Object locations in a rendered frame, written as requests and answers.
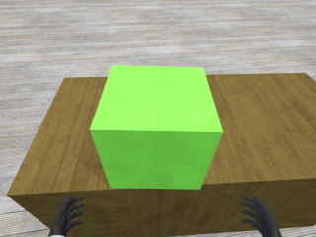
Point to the carton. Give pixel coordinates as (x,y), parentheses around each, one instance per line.
(156,127)

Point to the pedestal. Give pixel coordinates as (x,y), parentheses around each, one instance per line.
(267,150)

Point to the robot left hand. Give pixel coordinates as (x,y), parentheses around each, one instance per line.
(60,224)

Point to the robot right hand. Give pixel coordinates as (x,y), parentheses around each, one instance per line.
(266,223)

